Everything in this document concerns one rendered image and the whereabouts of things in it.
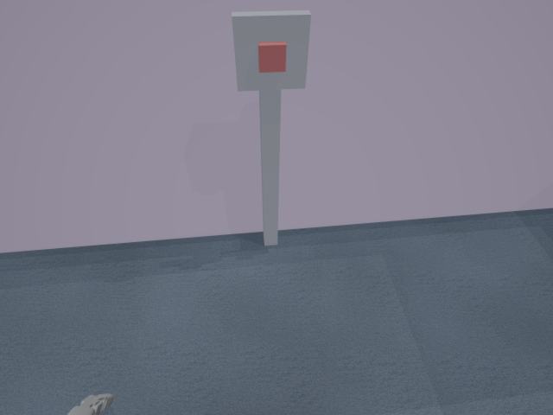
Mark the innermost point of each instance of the left robot hand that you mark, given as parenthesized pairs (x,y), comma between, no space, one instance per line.
(93,405)

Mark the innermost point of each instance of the panel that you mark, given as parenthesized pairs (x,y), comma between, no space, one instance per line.
(250,28)

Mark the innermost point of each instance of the button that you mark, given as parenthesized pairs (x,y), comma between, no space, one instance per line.
(272,56)

